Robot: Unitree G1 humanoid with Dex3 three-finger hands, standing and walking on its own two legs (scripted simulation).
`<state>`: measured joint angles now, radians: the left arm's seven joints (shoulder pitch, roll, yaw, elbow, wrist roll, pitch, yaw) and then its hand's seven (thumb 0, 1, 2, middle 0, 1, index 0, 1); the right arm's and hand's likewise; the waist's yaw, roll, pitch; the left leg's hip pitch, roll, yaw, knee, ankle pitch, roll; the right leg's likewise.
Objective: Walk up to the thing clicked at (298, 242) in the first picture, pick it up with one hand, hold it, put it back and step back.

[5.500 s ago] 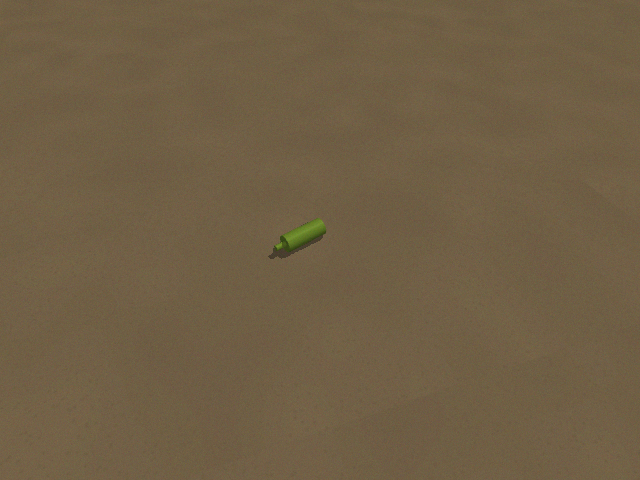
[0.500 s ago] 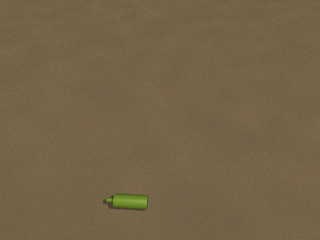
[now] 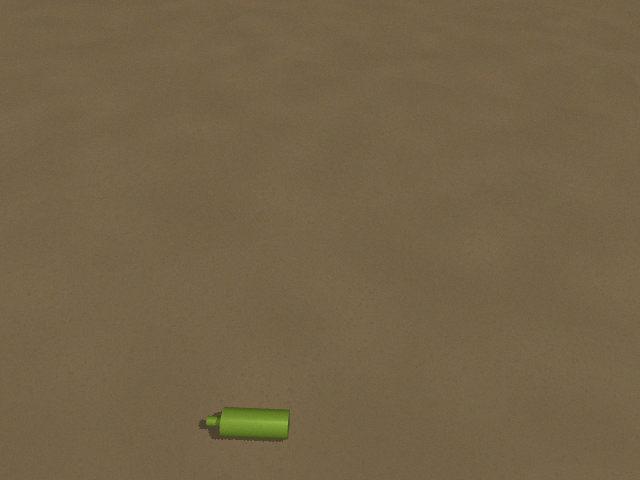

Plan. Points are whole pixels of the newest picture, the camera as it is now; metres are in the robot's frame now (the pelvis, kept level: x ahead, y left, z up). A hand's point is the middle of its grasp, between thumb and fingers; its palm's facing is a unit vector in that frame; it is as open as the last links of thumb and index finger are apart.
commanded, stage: walk up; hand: left
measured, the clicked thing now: (248, 422) +0.46 +0.21 -0.74
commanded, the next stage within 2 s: none
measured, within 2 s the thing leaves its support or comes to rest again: neither
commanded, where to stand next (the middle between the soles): +0.05 -0.01 m, yaw -1 degrees
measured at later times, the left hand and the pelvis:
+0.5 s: hand out of the picture +0.09 +0.24 -0.15, palm faces -0.02 -0.94 -0.34, open 7.4 cm; pelvis +0.00 -0.01 +0.00, yaw -1 degrees
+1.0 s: hand out of the picture +0.06 +0.29 -0.18, palm faces -0.05 -0.94 -0.33, open 7.4 cm; pelvis -0.08 +0.03 -0.02, yaw +0 degrees
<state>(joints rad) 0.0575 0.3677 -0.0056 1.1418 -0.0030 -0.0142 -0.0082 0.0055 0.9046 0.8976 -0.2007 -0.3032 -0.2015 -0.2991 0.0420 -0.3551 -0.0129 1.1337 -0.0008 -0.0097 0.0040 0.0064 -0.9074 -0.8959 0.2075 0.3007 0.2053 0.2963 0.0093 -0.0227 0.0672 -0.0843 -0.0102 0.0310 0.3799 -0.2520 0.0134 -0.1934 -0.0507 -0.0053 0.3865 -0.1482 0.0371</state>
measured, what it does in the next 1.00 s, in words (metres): lifts its left foot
